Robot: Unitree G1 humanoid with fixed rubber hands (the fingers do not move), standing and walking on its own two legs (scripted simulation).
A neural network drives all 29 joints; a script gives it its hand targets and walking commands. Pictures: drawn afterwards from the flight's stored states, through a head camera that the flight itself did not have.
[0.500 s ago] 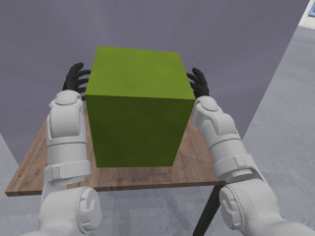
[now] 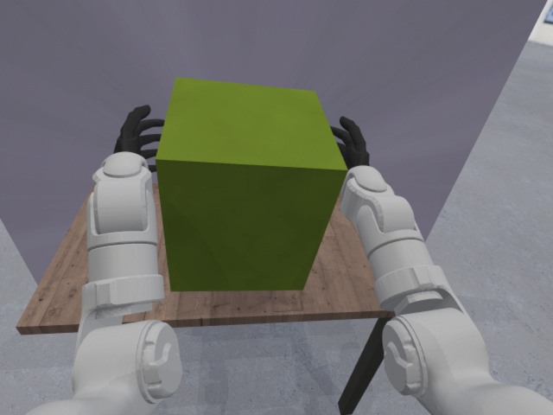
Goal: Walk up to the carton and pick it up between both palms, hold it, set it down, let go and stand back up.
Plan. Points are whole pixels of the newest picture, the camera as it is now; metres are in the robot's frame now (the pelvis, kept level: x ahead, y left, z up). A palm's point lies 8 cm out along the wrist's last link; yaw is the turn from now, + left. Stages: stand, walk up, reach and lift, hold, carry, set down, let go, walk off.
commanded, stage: hold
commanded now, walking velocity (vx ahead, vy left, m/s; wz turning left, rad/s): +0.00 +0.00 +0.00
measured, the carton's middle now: (243, 190) +0.41 +0.01 +0.17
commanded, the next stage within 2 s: none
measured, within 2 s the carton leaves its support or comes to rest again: neither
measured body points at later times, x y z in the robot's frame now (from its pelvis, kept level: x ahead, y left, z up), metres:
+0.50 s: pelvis +0.01 -0.01 +0.00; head -0.06 +0.03 +0.44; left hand +0.38 +0.16 +0.23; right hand +0.38 -0.15 +0.23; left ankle +0.04 +0.10 -0.75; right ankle +0.03 -0.10 -0.75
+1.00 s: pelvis +0.01 -0.01 +0.00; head -0.05 +0.03 +0.44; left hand +0.40 +0.17 +0.24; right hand +0.40 -0.14 +0.23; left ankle +0.04 +0.10 -0.75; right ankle +0.03 -0.10 -0.75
